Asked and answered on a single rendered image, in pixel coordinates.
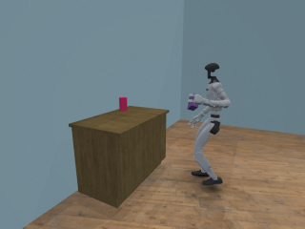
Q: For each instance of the robot right hand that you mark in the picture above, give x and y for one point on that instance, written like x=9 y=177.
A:
x=195 y=120

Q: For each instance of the sponge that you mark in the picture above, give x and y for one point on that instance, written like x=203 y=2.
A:
x=192 y=106

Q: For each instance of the robot left forearm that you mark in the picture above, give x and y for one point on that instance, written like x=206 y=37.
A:
x=216 y=103

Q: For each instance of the left robot upper arm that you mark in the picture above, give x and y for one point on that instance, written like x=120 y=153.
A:
x=216 y=86

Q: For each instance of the robot left hand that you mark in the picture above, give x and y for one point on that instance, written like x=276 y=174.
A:
x=198 y=99

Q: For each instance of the robot right forearm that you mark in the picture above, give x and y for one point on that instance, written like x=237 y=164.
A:
x=204 y=112

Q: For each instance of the table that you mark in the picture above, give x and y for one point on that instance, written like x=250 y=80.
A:
x=116 y=151

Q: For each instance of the left robot shin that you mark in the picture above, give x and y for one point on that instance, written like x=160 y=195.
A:
x=205 y=165

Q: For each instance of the right robot thigh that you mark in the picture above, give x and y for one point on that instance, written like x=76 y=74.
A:
x=203 y=125

